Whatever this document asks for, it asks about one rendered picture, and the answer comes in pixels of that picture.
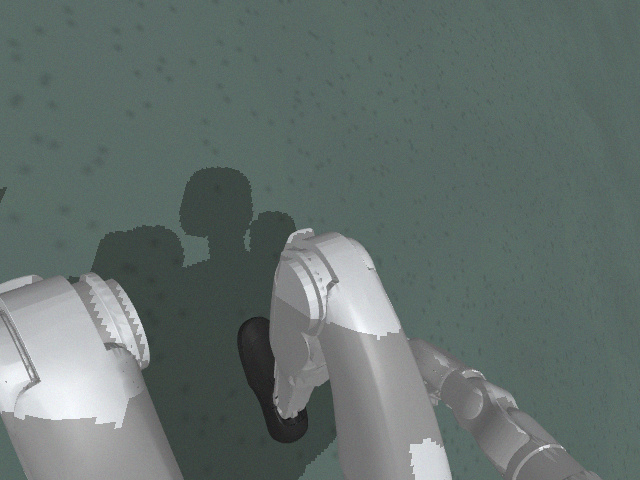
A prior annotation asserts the right robot hand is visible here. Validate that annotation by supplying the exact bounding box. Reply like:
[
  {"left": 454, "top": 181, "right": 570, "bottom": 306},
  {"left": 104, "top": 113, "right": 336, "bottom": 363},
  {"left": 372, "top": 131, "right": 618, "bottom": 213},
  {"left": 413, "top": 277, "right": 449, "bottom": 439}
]
[{"left": 407, "top": 337, "right": 467, "bottom": 406}]

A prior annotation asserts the right robot foot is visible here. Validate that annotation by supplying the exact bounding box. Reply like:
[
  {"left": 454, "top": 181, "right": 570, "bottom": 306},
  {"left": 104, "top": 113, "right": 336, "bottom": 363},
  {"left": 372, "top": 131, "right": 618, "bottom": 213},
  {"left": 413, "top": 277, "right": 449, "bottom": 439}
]
[{"left": 237, "top": 317, "right": 308, "bottom": 443}]

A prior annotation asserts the right robot arm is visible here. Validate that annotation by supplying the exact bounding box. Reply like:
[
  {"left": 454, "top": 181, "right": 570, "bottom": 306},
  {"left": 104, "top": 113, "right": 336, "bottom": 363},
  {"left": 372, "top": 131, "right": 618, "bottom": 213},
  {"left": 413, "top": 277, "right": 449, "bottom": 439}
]
[{"left": 440, "top": 367, "right": 602, "bottom": 480}]

